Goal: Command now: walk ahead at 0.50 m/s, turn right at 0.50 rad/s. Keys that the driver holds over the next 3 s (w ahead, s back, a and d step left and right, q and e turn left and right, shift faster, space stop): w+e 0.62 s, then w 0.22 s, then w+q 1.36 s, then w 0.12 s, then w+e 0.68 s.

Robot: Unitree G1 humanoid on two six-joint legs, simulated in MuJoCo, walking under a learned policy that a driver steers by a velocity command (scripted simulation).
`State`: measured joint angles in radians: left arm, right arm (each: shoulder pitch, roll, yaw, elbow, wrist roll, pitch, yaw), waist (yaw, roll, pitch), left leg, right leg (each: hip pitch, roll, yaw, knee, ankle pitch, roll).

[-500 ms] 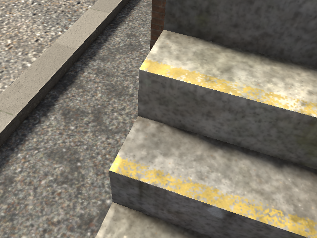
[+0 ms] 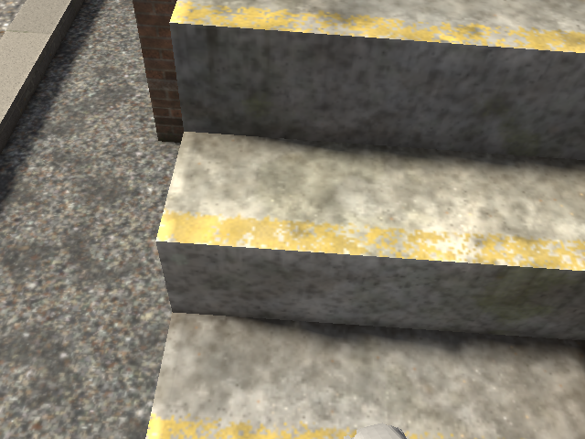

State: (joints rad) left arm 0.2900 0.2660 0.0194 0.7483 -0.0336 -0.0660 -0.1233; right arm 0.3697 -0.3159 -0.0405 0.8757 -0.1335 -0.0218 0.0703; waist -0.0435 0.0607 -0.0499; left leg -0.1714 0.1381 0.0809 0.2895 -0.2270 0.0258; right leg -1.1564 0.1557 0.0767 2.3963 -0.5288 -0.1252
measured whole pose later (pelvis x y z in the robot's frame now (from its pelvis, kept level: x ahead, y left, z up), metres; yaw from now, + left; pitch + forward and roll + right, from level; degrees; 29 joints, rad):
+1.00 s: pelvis +0.19 -0.24 +0.19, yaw -20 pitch +11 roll +2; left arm 0.10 0.16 -0.04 0.91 0.03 0.00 -0.10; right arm 0.36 -0.17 0.00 0.98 -0.03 0.02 0.08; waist 0.01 -0.01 -0.22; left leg -0.52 0.03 0.01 1.03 -0.21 0.11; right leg -0.48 -0.09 0.00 0.62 -0.09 0.00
